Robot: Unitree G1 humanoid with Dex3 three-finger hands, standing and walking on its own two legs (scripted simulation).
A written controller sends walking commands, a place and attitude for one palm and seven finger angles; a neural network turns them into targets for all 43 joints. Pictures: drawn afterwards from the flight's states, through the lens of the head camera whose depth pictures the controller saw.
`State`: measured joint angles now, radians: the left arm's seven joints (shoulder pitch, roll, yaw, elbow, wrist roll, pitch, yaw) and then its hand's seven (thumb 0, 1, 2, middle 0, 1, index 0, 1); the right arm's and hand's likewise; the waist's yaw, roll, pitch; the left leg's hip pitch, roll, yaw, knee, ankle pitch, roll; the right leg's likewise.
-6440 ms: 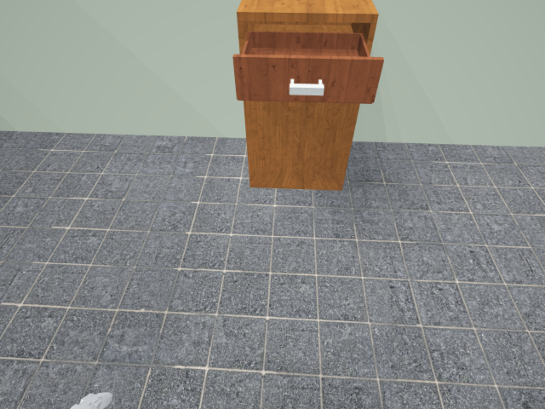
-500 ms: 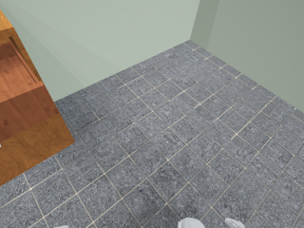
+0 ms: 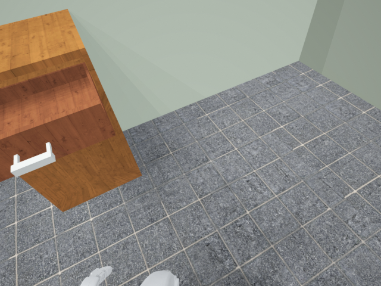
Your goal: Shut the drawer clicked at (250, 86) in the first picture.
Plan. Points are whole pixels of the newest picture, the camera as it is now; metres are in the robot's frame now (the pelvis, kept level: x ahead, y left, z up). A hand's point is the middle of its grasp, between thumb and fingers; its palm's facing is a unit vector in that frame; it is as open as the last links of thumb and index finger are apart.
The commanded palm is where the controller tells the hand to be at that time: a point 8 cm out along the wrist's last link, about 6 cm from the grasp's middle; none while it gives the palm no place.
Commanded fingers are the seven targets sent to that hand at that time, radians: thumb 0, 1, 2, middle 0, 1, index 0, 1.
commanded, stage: turn to face it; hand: left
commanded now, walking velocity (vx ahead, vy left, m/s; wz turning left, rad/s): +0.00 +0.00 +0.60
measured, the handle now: (33, 157) +0.45 +0.45 -0.01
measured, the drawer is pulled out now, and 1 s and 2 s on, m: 0.30 0.30 0.30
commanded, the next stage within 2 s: take the last steps up to it in 0.70 s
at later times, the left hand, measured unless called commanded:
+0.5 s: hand out of the picture -0.05 +0.29 -0.18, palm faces +0.36 -0.90 -0.26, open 7.4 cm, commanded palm none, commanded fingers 0.00 0.90 0.90 -0.20 -0.30 -0.20 -0.30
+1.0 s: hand out of the picture -0.03 +0.21 -0.15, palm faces +0.46 -0.85 -0.25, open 7.3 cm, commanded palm none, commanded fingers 0.00 0.90 0.90 -0.20 -0.30 -0.20 -0.30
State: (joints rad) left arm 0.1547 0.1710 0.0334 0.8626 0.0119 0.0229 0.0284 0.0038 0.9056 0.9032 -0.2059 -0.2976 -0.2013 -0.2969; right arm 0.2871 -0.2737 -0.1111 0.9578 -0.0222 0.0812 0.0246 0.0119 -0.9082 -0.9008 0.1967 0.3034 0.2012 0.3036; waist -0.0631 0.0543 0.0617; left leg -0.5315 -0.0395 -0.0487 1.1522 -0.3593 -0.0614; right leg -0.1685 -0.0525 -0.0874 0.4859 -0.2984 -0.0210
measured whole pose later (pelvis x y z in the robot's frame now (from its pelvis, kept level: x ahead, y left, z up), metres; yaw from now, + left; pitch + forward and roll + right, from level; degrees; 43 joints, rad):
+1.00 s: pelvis +0.00 +0.03 +0.00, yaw +25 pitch -2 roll +1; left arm 0.28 0.14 0.03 0.97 0.02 -0.02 0.02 0.00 0.91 0.90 -0.21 -0.30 -0.20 -0.30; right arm 0.31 -0.23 -0.08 1.04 -0.03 0.06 0.02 0.01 -0.91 -0.90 0.20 0.30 0.20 0.30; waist -0.01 0.05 0.01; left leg -0.43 0.01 -0.02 1.08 -0.31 -0.01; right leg -0.15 -0.04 -0.11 0.43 -0.24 -0.03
